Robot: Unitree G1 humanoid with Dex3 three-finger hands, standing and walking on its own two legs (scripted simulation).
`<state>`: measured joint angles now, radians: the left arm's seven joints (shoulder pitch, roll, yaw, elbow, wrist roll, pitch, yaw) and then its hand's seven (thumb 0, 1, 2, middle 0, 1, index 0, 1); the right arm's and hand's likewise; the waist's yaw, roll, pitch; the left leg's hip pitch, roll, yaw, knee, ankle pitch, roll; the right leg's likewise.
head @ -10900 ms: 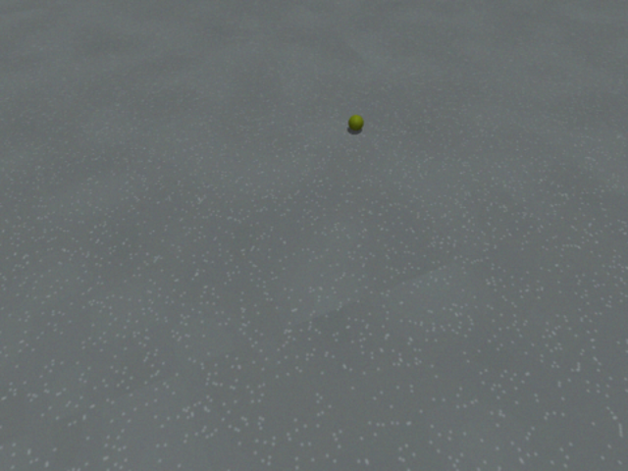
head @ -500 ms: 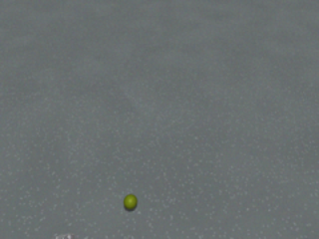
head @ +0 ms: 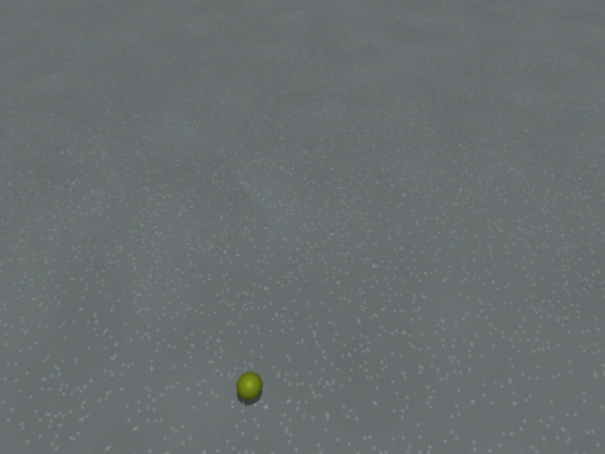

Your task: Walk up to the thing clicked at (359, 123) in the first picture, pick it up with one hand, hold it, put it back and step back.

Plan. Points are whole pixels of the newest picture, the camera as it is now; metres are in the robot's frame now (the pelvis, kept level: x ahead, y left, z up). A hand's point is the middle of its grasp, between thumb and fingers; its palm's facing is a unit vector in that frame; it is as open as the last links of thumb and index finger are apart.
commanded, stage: walk up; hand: left
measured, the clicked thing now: (249, 385) +0.42 +0.21 -0.74
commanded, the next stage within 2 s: none
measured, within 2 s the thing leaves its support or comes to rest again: neither
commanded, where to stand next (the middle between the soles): +0.03 -0.02 m, yaw -1 degrees
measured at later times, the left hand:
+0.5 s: hand out of the picture +0.11 +0.22 -0.15, palm faces -0.03 -0.89 -0.46, open 7.4 cm
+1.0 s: hand out of the picture +0.01 +0.30 -0.20, palm faces +0.10 -0.93 -0.36, open 7.4 cm
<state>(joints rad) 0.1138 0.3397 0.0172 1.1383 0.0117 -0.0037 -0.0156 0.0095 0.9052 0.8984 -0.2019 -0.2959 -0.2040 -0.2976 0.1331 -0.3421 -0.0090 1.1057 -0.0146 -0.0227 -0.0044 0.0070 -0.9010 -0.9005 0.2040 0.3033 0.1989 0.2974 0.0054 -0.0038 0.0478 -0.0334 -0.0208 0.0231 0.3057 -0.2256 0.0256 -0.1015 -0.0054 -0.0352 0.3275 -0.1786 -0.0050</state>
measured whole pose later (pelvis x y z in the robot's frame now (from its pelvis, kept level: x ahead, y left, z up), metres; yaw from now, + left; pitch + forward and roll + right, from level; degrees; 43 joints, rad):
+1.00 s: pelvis -0.06 +0.00 -0.03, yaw +5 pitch -3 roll -1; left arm 0.13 0.46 0.10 0.88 0.03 0.09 -0.01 0.01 0.91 0.90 -0.20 -0.30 -0.20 -0.30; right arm 0.23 -0.34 -0.04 0.92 -0.03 0.01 -0.01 0.01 -0.90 -0.90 0.21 0.30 0.20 0.30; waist 0.02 -0.10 0.15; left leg -0.31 0.03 -0.07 0.73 -0.38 -0.03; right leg -0.57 0.10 0.17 1.28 -0.39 -0.03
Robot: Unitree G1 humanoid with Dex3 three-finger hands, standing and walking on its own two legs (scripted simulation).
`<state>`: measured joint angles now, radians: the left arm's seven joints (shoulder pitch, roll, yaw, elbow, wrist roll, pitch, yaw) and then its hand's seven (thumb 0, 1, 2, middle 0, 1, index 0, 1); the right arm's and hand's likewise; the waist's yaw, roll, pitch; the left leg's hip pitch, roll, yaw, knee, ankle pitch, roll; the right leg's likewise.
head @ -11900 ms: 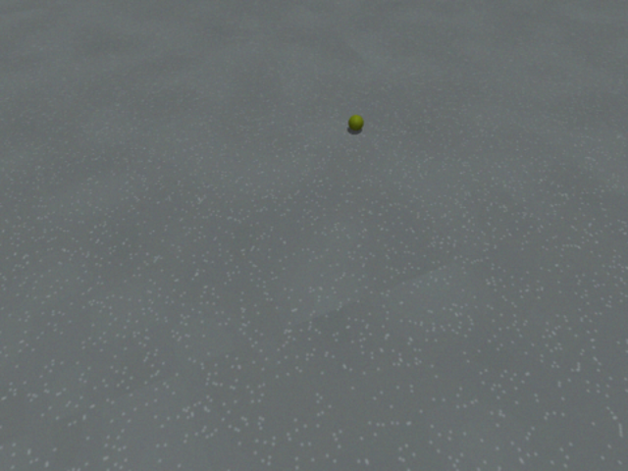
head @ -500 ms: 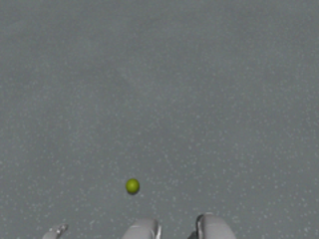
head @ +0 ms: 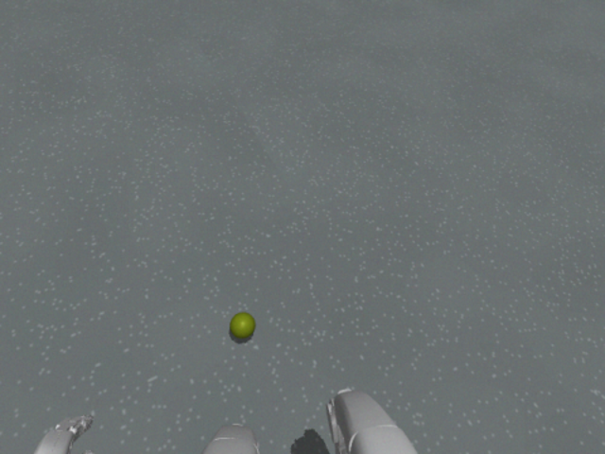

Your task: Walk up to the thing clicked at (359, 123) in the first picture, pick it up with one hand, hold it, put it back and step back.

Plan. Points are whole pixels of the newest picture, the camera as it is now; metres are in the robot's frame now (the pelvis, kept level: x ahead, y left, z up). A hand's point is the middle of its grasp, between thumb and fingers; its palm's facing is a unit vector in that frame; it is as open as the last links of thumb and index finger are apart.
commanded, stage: walk up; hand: left
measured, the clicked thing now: (242, 325) +0.50 +0.17 -0.71
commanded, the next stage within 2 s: none
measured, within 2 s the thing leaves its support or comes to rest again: neither
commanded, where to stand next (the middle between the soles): +0.09 -0.03 m, yaw -6 degrees
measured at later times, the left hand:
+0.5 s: hand out of the picture +0.06 +0.24 -0.09, palm faces -0.07 -0.86 -0.50, open 7.4 cm
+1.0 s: hand (159, 405) +0.18 +0.23 -0.16, palm faces -0.15 -0.93 -0.34, open 7.4 cm
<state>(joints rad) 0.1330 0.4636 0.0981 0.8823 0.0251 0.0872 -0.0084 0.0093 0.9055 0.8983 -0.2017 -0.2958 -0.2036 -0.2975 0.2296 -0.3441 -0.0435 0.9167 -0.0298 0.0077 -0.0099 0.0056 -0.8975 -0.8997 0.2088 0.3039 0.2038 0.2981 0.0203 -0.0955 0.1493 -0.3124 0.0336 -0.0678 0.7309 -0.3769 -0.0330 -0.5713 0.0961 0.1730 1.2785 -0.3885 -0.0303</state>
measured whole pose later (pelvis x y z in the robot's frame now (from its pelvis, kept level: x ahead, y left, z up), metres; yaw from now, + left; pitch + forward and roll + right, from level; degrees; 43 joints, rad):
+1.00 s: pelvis +0.03 -0.01 -0.01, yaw -7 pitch -3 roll +1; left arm 0.13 0.40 0.05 0.80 0.02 0.06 0.00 0.01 0.90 0.90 -0.20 -0.30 -0.21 -0.30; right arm 0.17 -0.37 -0.04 0.80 -0.01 -0.03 -0.04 0.01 -0.90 -0.90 0.21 0.30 0.20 0.30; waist 0.01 -0.09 0.19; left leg -0.42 0.02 -0.02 0.76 -0.29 -0.02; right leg -0.42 0.04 0.12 1.14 -0.54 -0.02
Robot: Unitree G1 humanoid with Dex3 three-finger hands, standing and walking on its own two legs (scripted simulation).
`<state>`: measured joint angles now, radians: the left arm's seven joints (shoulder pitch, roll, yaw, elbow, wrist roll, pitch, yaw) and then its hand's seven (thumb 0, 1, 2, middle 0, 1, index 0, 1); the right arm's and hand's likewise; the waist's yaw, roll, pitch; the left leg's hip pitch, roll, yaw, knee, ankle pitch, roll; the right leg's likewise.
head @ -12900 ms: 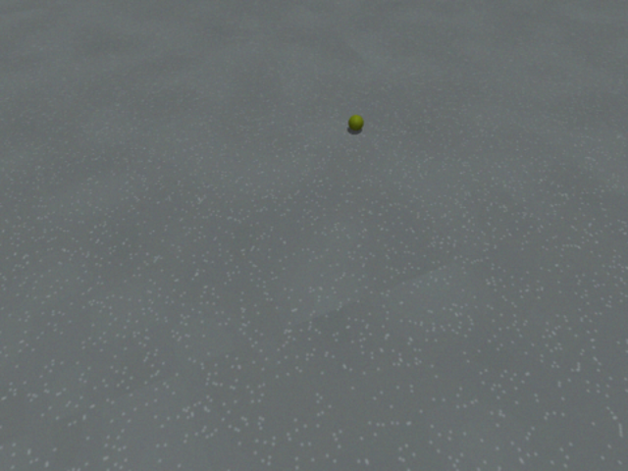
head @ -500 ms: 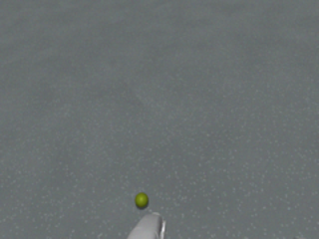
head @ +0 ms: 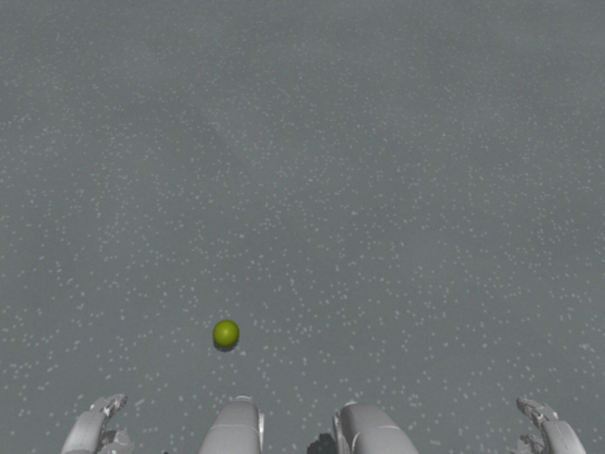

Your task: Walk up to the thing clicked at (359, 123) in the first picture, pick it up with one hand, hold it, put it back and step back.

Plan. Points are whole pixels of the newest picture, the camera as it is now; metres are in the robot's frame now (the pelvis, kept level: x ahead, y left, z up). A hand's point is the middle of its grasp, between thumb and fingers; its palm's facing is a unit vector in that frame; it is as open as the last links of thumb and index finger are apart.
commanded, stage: walk up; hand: left
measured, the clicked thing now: (226, 333) +0.44 +0.23 -0.70
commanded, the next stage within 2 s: stand in 1.58 s
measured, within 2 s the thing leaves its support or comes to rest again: neither
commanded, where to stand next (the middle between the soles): +0.06 -0.01 m, yaw +1 degrees
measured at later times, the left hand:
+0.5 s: hand out of the picture -0.01 +0.25 -0.09, palm faces +0.07 -0.85 -0.51, open 7.4 cm
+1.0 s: hand out of the picture -0.02 +0.26 -0.15, palm faces +0.02 -0.95 -0.32, open 7.4 cm
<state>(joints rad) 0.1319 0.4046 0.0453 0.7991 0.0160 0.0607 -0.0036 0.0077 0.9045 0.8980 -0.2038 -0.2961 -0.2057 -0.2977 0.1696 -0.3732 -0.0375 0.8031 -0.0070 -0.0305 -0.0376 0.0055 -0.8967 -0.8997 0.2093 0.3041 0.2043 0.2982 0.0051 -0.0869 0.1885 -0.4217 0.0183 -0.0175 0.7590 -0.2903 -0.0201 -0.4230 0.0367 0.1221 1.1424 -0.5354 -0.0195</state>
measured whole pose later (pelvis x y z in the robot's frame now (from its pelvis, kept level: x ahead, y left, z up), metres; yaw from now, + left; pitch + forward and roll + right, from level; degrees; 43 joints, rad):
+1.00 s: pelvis -0.05 +0.00 +0.02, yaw +3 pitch -3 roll -1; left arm 0.24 0.38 0.04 0.99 0.01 0.01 -0.02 0.01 0.91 0.90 -0.20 -0.30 -0.20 -0.30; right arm 0.18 -0.40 -0.03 0.91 -0.02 -0.03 -0.01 0.01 -0.90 -0.90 0.21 0.30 0.20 0.30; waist 0.01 -0.03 0.11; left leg -0.29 0.04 0.00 0.69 -0.34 -0.01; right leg -0.28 -0.02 0.01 0.65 -0.31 0.01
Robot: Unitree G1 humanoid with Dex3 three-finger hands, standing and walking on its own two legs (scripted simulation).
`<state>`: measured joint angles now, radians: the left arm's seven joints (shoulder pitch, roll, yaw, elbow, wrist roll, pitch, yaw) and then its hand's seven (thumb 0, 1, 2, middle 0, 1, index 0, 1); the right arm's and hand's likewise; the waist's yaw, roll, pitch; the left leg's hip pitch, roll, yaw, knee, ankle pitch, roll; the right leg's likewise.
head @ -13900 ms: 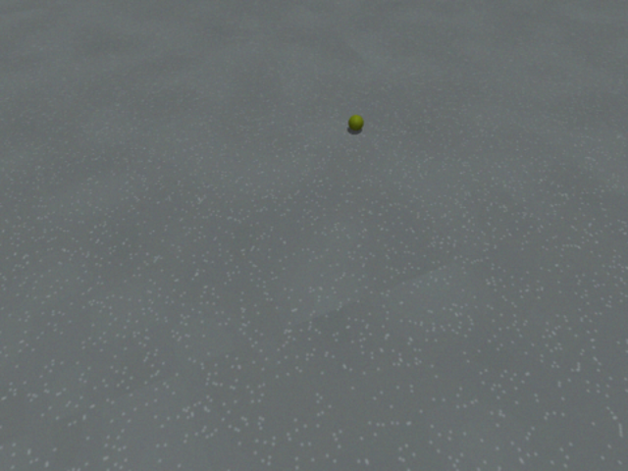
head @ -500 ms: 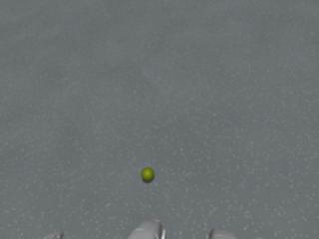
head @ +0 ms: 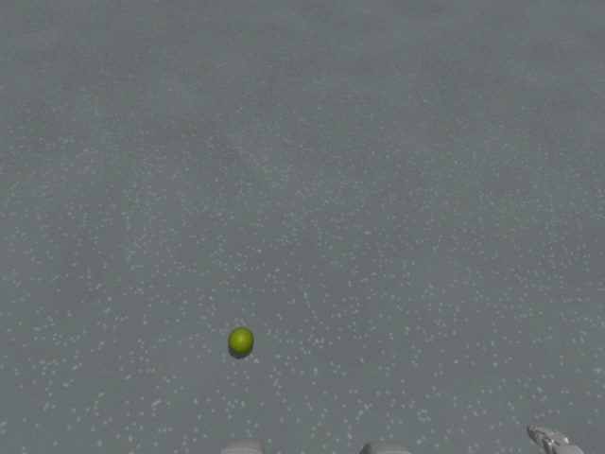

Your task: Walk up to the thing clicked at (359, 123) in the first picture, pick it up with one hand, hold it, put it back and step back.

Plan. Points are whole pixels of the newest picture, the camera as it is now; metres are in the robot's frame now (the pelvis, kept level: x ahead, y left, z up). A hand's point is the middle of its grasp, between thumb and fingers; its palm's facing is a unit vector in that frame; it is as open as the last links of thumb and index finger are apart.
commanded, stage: walk up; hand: left
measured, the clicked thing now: (241, 340) +0.50 +0.21 -0.71
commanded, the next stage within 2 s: stand in 0.58 s
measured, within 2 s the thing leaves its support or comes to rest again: neither
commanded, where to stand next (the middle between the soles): +0.11 -0.01 m, yaw -2 degrees
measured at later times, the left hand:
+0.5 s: hand (143, 451) +0.13 +0.24 -0.13, palm faces -0.03 -0.94 -0.33, open 7.4 cm
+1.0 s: hand out of the picture +0.09 +0.25 -0.13, palm faces -0.02 -0.94 -0.34, open 7.4 cm
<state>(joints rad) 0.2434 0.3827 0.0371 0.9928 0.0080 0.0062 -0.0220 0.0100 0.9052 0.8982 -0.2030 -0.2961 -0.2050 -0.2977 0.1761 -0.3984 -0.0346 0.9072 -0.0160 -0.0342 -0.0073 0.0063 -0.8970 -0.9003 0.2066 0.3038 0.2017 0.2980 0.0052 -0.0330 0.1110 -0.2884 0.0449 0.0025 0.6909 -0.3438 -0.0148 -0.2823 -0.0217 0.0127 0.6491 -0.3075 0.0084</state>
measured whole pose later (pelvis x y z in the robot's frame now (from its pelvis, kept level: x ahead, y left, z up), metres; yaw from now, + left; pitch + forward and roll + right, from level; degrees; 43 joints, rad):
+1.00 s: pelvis +0.01 +0.00 +0.03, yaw +0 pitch -3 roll +0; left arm 0.08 0.36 0.00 1.15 0.00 -0.01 -0.02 0.01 0.91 0.90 -0.20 -0.30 -0.20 -0.30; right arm 0.05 -0.35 0.00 1.13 0.00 -0.01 0.01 0.01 -0.90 -0.90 0.20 0.30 0.20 0.30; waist 0.00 0.00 0.07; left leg -0.12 0.02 0.00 0.35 -0.18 -0.02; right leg -0.14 -0.04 0.02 0.35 -0.16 0.04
